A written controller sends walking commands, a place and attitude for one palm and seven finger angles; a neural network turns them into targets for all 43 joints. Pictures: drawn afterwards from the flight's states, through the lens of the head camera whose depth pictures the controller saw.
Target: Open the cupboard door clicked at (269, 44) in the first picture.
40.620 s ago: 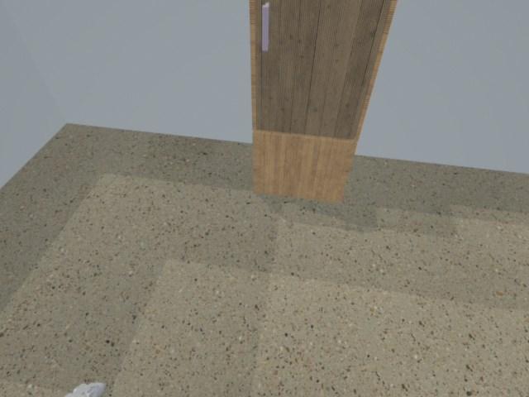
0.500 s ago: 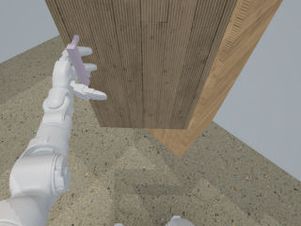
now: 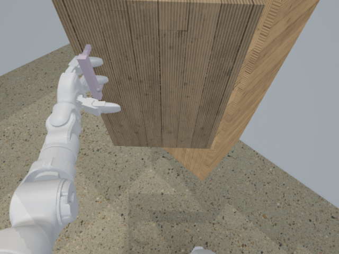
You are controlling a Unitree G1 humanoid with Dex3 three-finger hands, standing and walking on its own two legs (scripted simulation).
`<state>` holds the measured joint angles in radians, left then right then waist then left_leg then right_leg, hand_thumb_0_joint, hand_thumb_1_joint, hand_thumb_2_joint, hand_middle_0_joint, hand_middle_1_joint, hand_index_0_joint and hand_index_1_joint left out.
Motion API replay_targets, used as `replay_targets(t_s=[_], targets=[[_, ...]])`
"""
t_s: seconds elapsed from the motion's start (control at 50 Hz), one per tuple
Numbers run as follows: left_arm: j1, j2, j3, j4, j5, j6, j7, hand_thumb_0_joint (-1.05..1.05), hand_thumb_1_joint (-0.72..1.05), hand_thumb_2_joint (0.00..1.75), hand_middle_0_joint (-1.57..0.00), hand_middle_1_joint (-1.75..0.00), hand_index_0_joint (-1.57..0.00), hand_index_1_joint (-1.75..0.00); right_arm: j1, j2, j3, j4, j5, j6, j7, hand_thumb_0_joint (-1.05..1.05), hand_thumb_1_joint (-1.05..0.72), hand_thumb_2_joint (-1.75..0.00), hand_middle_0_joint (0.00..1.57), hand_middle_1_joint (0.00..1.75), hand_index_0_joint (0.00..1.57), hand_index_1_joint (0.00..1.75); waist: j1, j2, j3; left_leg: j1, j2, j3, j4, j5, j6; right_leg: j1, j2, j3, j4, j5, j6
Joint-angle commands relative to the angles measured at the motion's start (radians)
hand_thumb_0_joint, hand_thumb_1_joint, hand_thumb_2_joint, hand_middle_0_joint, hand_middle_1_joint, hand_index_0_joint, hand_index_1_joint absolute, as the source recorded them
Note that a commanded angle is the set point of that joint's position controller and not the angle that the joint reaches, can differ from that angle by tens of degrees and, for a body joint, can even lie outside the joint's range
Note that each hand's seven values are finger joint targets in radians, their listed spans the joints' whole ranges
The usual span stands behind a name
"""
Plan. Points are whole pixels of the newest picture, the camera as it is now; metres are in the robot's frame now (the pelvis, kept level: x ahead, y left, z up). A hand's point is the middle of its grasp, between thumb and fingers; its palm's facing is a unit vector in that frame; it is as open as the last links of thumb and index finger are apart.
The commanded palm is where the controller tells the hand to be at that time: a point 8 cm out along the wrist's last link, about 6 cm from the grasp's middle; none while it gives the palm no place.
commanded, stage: close the thumb around the handle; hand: left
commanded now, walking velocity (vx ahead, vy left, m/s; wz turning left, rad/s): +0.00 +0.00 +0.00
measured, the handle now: (93, 73) +0.53 +0.17 +0.11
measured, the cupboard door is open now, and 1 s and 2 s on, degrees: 42 48 80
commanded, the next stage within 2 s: pull the door open along its arc in 0.52 s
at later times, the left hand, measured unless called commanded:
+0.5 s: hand (97, 89) +0.47 +0.15 +0.11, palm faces -0.04 -1.00 +0.00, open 5.6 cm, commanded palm +0.45 +0.20 +0.11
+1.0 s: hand (96, 103) +0.43 +0.15 +0.11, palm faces -0.06 -1.00 +0.00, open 5.8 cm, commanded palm +0.36 +0.20 +0.11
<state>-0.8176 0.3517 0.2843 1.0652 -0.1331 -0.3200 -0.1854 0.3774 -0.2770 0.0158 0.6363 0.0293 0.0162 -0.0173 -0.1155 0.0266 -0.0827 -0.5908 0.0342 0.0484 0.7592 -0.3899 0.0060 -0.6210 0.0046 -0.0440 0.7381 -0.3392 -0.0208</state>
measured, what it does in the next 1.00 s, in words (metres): stands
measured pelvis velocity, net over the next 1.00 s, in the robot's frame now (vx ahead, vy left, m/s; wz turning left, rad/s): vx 0.01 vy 0.01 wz -0.04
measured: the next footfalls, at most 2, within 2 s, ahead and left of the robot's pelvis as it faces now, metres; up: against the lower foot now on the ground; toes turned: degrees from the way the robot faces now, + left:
none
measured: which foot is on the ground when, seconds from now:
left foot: down 0.00-1.00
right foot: down 0.00-1.00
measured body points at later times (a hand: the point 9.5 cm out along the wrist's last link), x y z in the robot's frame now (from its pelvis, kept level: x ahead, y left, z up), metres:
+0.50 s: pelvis +0.00 +0.01 +0.00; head +0.07 +0.01 +0.44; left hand +0.47 +0.20 +0.12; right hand +0.02 -0.25 -0.12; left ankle -0.02 +0.11 -0.71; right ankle +0.01 -0.11 -0.71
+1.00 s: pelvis +0.01 +0.01 +0.01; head +0.05 +0.00 +0.45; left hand +0.43 +0.20 +0.11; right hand +0.05 -0.25 -0.11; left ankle -0.02 +0.11 -0.71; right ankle +0.01 -0.11 -0.71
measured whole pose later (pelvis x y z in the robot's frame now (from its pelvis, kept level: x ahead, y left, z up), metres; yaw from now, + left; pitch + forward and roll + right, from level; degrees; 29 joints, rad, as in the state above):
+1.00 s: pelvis +0.01 +0.01 +0.01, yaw -2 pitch +11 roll +0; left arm -0.53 0.28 0.26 0.72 -0.18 -0.26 -0.18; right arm 0.39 -0.26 0.01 0.58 0.04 0.03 0.00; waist -0.09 0.04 -0.11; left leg -0.52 0.04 0.09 0.72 -0.39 0.02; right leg -0.56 0.01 0.00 0.70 -0.33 -0.01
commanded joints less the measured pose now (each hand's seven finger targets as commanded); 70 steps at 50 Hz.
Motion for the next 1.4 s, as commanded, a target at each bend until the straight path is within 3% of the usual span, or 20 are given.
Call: replay_targets(t_s=[0.0, 0.1, 0.2, 0.22, 0.28, 0.3, 0.32, 0.36, 0.44, 0.62, 0.66, 0.82, 0.96, 1.02, 1.06, 1.1, 1.18, 1.2, 1.26, 1.38], targets=[[-0.479, 0.195, 0.011, -0.207, -0.009, -0.073, -0.004, 0.00, 0.06, 0.54, -0.34, -1.26, -0.34, -1.26, 0.099, -0.143, -0.054, -0.063, 0.002, -0.030, -0.010, 0.00, -0.90, -0.90, 0.20, 0.30, 0.20, 0.30, -0.014, -0.011, -0.375, 0.181, -0.036, -0.040, -0.057, 0.317, 0.025, 0.200, 0.025, 0.028, -0.065, 0.376, 0.003], [-0.478, 0.181, 0.009, -0.241, -0.016, -0.080, -0.002, 0.00, 0.34, 0.66, -0.36, -1.29, -0.36, -1.29, 0.094, -0.139, -0.053, -0.068, 0.000, -0.035, -0.008, 0.00, -0.90, -0.90, 0.20, 0.30, 0.20, 0.30, -0.008, 0.021, -0.419, 0.224, -0.035, -0.041, -0.049, 0.361, 0.021, 0.199, 0.026, 0.026, -0.057, 0.399, 0.001], [-0.453, 0.219, 0.043, -0.208, -0.015, -0.074, -0.003, 0.00, 0.62, 0.78, -0.38, -1.32, -0.38, -1.32, 0.094, -0.145, -0.052, -0.068, 0.000, -0.031, -0.009, 0.00, -0.90, -0.90, 0.20, 0.30, 0.20, 0.30, -0.001, -0.024, -0.381, 0.181, -0.034, -0.041, -0.053, 0.349, 0.023, 0.211, 0.027, 0.024, -0.057, 0.398, 0.001], [-0.457, 0.196, 0.022, -0.208, -0.015, -0.072, -0.006, 0.00, 0.68, 0.80, -0.38, -1.33, -0.38, -1.33, 0.092, -0.142, -0.050, -0.072, 0.000, -0.031, -0.009, 0.00, -0.90, -0.90, 0.20, 0.30, 0.20, 0.30, -0.007, -0.029, -0.380, 0.173, -0.036, -0.038, -0.058, 0.333, 0.023, 0.214, 0.026, 0.026, -0.061, 0.389, 0.003], [-0.481, 0.174, 0.001, -0.220, -0.012, -0.075, -0.008, 0.00, 0.84, 0.88, -0.40, -1.34, -0.40, -1.34, 0.091, -0.139, -0.050, -0.069, 0.001, -0.032, -0.009, 0.00, -0.90, -0.90, 0.20, 0.30, 0.20, 0.30, -0.012, 0.031, -0.381, 0.212, -0.032, -0.045, -0.055, 0.341, 0.019, 0.170, 0.027, 0.021, -0.059, 0.363, 0.000], [-0.473, 0.192, 0.020, -0.205, -0.012, -0.074, -0.005, 0.00, 0.90, 0.90, -0.40, -1.35, -0.40, -1.35, 0.095, -0.141, -0.051, -0.066, -0.001, -0.033, -0.009, 0.00, -0.90, -0.90, 0.20, 0.30, 0.20, 0.30, -0.005, 0.015, -0.373, 0.198, -0.032, -0.047, -0.056, 0.335, 0.018, 0.174, 0.027, 0.019, -0.059, 0.356, -0.001], [-0.453, 0.212, 0.042, -0.186, -0.014, -0.070, -0.002, 0.00, 0.90, 0.90, -0.40, -1.35, -0.40, -1.35, 0.098, -0.144, -0.051, -0.068, -0.002, -0.032, -0.010, 0.00, -0.90, -0.90, 0.20, 0.30, 0.20, 0.30, -0.002, -0.016, -0.367, 0.177, -0.032, -0.045, -0.058, 0.321, 0.019, 0.186, 0.028, 0.020, -0.060, 0.353, 0.000], [-0.489, 0.190, 0.012, -0.218, -0.009, -0.077, -0.005, 0.00, 0.90, 0.90, -0.40, -1.35, -0.40, -1.35, 0.099, -0.143, -0.051, -0.072, -0.002, -0.033, -0.010, 0.00, -0.90, -0.90, 0.20, 0.30, 0.20, 0.30, -0.008, 0.028, -0.380, 0.197, -0.033, -0.050, -0.057, 0.339, 0.018, 0.174, 0.027, 0.017, -0.052, 0.353, -0.003], [-0.499, 0.171, 0.002, -0.193, -0.006, -0.071, 0.003, 0.00, 0.90, 0.90, -0.40, -1.35, -0.40, -1.35, 0.106, -0.143, -0.053, -0.062, -0.004, -0.035, -0.008, 0.00, -0.90, -0.90, 0.20, 0.30, 0.20, 0.30, -0.018, -0.006, -0.370, 0.197, -0.027, -0.055, -0.058, 0.322, 0.015, 0.150, 0.029, 0.013, -0.058, 0.329, 0.000], [-0.521, 0.206, 0.028, -0.179, 0.000, -0.073, 0.010, 0.00, 0.90, 0.90, -0.40, -1.35, -0.40, -1.35, 0.113, -0.147, -0.053, -0.059, -0.006, -0.035, -0.008, 0.00, -0.90, -0.90, 0.20, 0.30, 0.20, 0.30, -0.018, -0.001, -0.375, 0.178, -0.032, -0.051, -0.054, 0.296, 0.019, 0.153, 0.029, 0.021, -0.061, 0.313, 0.001], [-0.472, 0.200, 0.027, -0.184, 0.000, -0.076, 0.006, 0.00, 0.90, 0.90, -0.40, -1.35, -0.40, -1.35, 0.115, -0.147, -0.053, -0.069, -0.005, -0.035, -0.007, 0.00, -0.90, -0.90, 0.20, 0.30, 0.20, 0.30, -0.001, 0.024, -0.391, 0.195, -0.032, -0.054, -0.056, 0.320, 0.016, 0.157, 0.030, 0.015, -0.053, 0.318, -0.006], [-0.218, 0.169, 0.031, -0.346, -0.037, -0.049, -0.010, 0.00, 0.90, 0.90, -0.40, -1.35, -0.40, -1.35, 0.068, -0.136, -0.057, -0.133, 0.007, -0.030, 0.004, 0.00, -0.90, -0.90, 0.20, 0.30, 0.20, 0.30, 0.056, -0.008, -0.422, 0.197, -0.030, -0.029, -0.071, 0.393, 0.018, 0.268, 0.032, 0.017, -0.057, 0.416, -0.006], [0.202, 0.086, 0.001, -0.652, -0.079, 0.014, -0.008, 0.00, 0.90, 0.90, -0.40, -1.35, -0.40, -1.35, -0.018, -0.115, -0.060, -0.205, 0.023, -0.042, 0.014, 0.00, -0.90, -0.90, 0.20, 0.30, 0.20, 0.30, 0.115, -0.045, -0.361, 0.200, -0.027, -0.001, -0.110, 0.439, 0.024, 0.368, 0.022, 0.010, -0.079, 0.484, -0.004], [0.380, 0.007, -0.059, -0.877, -0.089, 0.044, 0.003, 0.00, 0.90, 0.90, -0.40, -1.35, -0.40, -1.35, -0.074, -0.092, -0.058, -0.236, 0.030, -0.057, 0.019, 0.00, -0.90, -0.90, 0.20, 0.30, 0.20, 0.30, 0.128, -0.008, -0.341, 0.250, -0.023, 0.003, -0.129, 0.488, 0.019, 0.385, 0.016, 0.005, -0.091, 0.512, -0.001], [0.535, -0.031, -0.001, -1.017, -0.126, 0.086, 0.127, 0.00, 0.90, 0.90, -0.40, -1.35, -0.40, -1.35, -0.127, -0.069, -0.058, -0.252, 0.028, -0.072, 0.022, 0.00, -0.90, -0.90, 0.20, 0.30, 0.20, 0.30, 0.186, -0.041, -0.321, 0.249, -0.026, 0.007, -0.142, 0.498, 0.012, 0.422, 0.016, -0.011, -0.108, 0.508, 0.004], [0.665, -0.104, -0.056, -1.146, -0.096, 0.129, 0.230, 0.00, 0.90, 0.90, -0.40, -1.35, -0.40, -1.35, -0.165, -0.053, -0.048, -0.259, 0.023, -0.079, 0.034, 0.00, -0.90, -0.90, 0.20, 0.30, 0.20, 0.30, 0.183, -0.048, -0.261, 0.251, -0.023, 0.008, -0.166, 0.479, 0.003, 0.421, 0.012, -0.020, -0.119, 0.493, 0.005], [0.877, -0.169, -0.119, -1.358, -0.010, 0.203, 0.404, 0.00, 0.90, 0.90, -0.40, -1.35, -0.40, -1.35, -0.220, -0.033, -0.042, -0.273, 0.001, -0.056, 0.036, 0.00, -0.90, -0.90, 0.20, 0.30, 0.20, 0.30, 0.178, -0.067, -0.211, 0.265, -0.023, 0.005, -0.177, 0.430, -0.001, 0.440, 0.002, -0.021, -0.129, 0.470, 0.003], [0.922, -0.195, -0.159, -1.412, 0.016, 0.221, 0.432, 0.00, 0.90, 0.90, -0.40, -1.35, -0.40, -1.35, -0.232, -0.026, -0.039, -0.279, -0.005, -0.047, 0.035, 0.00, -0.90, -0.90, 0.20, 0.30, 0.20, 0.30, 0.171, -0.044, -0.204, 0.278, -0.025, 0.008, -0.174, 0.425, -0.002, 0.435, 0.001, -0.019, -0.128, 0.470, 0.003], [1.062, -0.214, -0.195, -1.485, 0.069, 0.266, 0.510, 0.00, 0.90, 0.90, -0.40, -1.35, -0.40, -1.35, -0.258, -0.016, -0.030, -0.289, -0.024, -0.012, 0.025, 0.00, -0.90, -0.90, 0.20, 0.30, 0.20, 0.30, 0.169, -0.088, -0.161, 0.268, -0.029, 0.004, -0.169, 0.369, 0.000, 0.446, -0.004, -0.013, -0.141, 0.449, 0.001], [1.134, -0.328, -0.325, -1.549, 0.130, 0.296, 0.619, 0.00, 0.90, 0.90, -0.40, -1.35, -0.40, -1.35, -0.309, 0.017, -0.014, -0.305, -0.043, 0.043, 0.016, 0.00, -0.90, -0.90, 0.20, 0.30, 0.20, 0.30, 0.161, -0.076, -0.112, 0.286, -0.039, -0.001, -0.147, 0.343, 0.003, 0.438, -0.010, 0.003, -0.158, 0.461, -0.003]])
